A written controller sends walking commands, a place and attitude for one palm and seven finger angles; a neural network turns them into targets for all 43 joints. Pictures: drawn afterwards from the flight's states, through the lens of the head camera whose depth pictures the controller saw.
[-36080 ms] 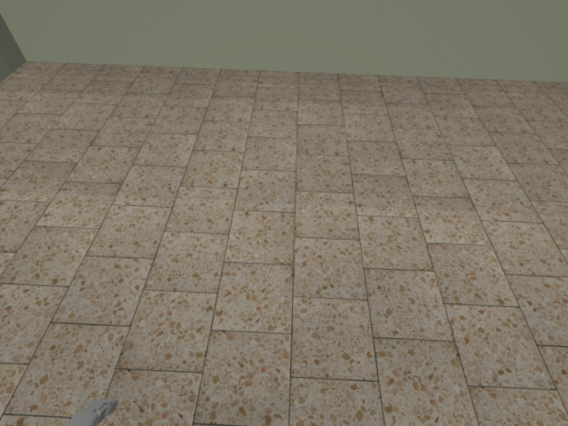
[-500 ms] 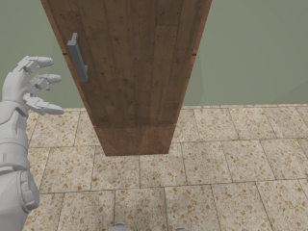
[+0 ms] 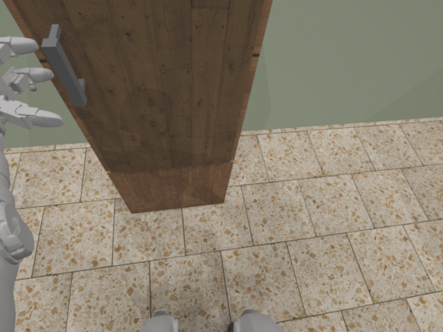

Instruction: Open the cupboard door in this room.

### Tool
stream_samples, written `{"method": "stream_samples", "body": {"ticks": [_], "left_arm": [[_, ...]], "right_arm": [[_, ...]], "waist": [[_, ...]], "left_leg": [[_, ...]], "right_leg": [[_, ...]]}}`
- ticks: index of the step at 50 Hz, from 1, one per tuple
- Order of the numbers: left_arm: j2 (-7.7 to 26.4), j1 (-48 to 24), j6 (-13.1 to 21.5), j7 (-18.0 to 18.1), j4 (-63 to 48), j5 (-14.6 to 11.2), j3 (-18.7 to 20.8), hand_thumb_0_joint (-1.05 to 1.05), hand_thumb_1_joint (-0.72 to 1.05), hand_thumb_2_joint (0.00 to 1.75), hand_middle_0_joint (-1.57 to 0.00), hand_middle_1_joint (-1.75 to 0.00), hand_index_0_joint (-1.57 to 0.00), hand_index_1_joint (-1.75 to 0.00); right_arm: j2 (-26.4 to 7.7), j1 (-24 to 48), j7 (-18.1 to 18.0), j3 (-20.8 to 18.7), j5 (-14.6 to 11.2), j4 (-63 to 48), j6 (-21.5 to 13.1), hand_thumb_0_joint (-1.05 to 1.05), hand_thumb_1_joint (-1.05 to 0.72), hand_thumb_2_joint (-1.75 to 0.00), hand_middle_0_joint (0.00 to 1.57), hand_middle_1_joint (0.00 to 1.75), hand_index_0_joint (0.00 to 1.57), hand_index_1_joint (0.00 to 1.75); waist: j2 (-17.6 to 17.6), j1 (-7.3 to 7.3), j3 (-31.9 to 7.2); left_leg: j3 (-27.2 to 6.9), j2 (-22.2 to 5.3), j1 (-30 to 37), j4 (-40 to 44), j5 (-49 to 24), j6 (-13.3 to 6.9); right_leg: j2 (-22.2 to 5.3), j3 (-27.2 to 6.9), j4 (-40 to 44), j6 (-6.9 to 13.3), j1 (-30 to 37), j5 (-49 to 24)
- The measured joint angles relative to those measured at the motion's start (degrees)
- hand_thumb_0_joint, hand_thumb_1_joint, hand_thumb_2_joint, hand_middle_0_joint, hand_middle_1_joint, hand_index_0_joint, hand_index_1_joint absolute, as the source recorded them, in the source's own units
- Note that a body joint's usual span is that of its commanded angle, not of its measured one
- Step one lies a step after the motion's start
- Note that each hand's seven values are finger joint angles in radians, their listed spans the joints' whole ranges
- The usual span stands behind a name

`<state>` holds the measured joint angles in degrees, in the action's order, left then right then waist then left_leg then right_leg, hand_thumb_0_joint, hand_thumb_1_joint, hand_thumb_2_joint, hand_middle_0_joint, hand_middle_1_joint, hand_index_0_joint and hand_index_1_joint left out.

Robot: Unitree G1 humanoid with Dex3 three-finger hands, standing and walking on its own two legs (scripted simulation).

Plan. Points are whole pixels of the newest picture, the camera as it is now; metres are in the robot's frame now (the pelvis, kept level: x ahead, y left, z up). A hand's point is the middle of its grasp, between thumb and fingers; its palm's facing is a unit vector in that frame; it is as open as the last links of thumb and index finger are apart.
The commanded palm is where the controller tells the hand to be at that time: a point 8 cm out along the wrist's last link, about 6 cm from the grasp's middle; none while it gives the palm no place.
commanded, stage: move the hooked fingers beside the handle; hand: left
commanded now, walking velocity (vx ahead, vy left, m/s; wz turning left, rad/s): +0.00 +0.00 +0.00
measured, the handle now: (68, 68) +0.56 +0.23 +0.12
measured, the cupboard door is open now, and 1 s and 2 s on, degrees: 0 0 0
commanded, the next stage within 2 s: slide the fingers in behind the handle in 0.86 s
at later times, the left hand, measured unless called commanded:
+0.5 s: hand (20, 90) +0.50 +0.29 +0.12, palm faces +0.06 -1.00 +0.01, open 14.0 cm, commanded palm +0.48 +0.33 +0.11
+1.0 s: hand (28, 87) +0.50 +0.28 +0.12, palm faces +0.07 -1.00 -0.01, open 14.0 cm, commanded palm +0.48 +0.32 +0.11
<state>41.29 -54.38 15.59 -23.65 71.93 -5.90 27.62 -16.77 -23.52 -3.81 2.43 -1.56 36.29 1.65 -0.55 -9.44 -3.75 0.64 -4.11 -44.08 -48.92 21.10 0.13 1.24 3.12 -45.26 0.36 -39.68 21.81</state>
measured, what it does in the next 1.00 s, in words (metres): stands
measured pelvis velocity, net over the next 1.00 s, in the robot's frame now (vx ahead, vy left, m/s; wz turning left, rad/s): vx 0.00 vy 0.01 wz -0.01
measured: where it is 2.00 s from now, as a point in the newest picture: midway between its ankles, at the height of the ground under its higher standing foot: outside the picture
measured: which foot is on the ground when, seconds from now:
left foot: down 0.00-1.00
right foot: down 0.00-1.00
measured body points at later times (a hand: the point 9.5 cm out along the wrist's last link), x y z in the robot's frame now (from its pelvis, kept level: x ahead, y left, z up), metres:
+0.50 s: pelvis +0.01 +0.01 +0.00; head +0.12 +0.04 +0.43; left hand +0.49 +0.35 +0.12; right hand +0.01 -0.26 -0.10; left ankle +0.02 +0.12 -0.70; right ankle +0.00 -0.12 -0.70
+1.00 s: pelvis +0.00 +0.01 -0.01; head +0.11 +0.04 +0.43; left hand +0.49 +0.33 +0.13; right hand +0.00 -0.26 -0.11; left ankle +0.02 +0.12 -0.70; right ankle +0.00 -0.12 -0.70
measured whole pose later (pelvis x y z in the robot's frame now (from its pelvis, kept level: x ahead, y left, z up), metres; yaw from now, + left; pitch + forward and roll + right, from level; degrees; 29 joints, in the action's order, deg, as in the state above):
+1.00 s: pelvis +0.00 +0.01 -0.01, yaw +0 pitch +18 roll -4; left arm 40.7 -54.6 17.2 -22.1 70.0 -5.7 27.7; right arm -15.7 -23.9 -2.6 2.9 -0.7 35.2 3.9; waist -0.7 -9.6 -4.5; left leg 0.5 -4.0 -47.0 -51.7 22.4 -0.7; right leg 1.2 3.0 -46.4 -0.5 -41.9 22.2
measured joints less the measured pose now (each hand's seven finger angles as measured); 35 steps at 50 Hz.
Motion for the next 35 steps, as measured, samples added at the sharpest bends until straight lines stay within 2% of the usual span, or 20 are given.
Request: {"method": "stream_samples", "body": {"ticks": [6, 12, 20, 28, 35], "left_arm": [[3.4, -3.0, -0.7, -0.6, 2.4, 1.1, 1.1, -0.01, -0.5, 0.3, -0.3, -1.2, -0.3, -1.2], [4.5, -1.7, -0.3, -2.0, 1.5, 0.6, 2.1, -0.01, -0.5, 0.3, -0.3, -1.2, -0.3, -1.2], [1.6, 2.8, 0.1, -2.5, -2.1, -0.8, 2.9, -0.01, -0.5, 0.3, -0.3, -1.2, -0.3, -1.2], [0.5, 2.2, -0.1, -1.5, -2.2, -0.8, 0.6, -0.01, -0.5, 0.3, -0.3, -1.2, -0.3, -1.2], [-2.2, 1.6, 0.3, -0.8, -3.4, -1.5, -1.4, -0.01, -0.5, 0.3, -0.3, -1.2, -0.3, -1.2]], "right_arm": [[-0.2, -0.9, -0.1, 0.3, 0.1, -0.5, 0.8, 0.01, -0.91, -0.89, 0.2, 0.3, 0.21, 0.3], [-0.1, -2.2, 0.2, 0.1, 0.3, -1.1, 2.0, 0.01, -0.91, -0.89, 0.2, 0.3, 0.21, 0.3], [0.4, -2.5, 1.0, -0.1, 0.5, -1.4, 3.3, 0.01, -0.91, -0.89, 0.2, 0.3, 0.21, 0.3], [0.9, -0.2, 1.1, 0.0, 0.5, -1.8, 3.0, 0.01, -0.9, -0.89, 0.21, 0.3, 0.21, 0.3], [1.0, 1.0, 1.3, 0.0, 0.7, -1.6, 2.6, 0.01, -0.91, -0.89, 0.2, 0.3, 0.21, 0.3]], "waist": [[0.0, -1.21, 0.3], [0.1, -1.28, -0.2], [0.0, -0.13, -1.2], [0.1, 0.3, -1.4], [-0.1, 0.99, -1.5]], "left_leg": [[-0.1, -0.4, -2.0, -0.7, 0.2, 0.0], [0.3, -0.7, -2.6, -0.9, 0.7, -0.1], [0.5, -0.6, -1.5, -0.8, 1.4, -0.5], [0.0, 0.0, -1.4, -1.6, 1.8, -0.9], [-0.1, 0.4, -1.5, -2.0, 1.8, -1.2]], "right_leg": [[0.4, 0.1, -0.2, 0.0, -1.8, -0.1], [0.7, -0.4, 0.1, -0.1, -2.4, -0.1], [0.6, -0.7, 0.9, -0.6, -1.0, 0.1], [0.1, -0.1, 0.7, -1.0, -0.4, 0.4], [-0.4, 0.0, 0.3, -1.3, -0.3, 0.6]]}}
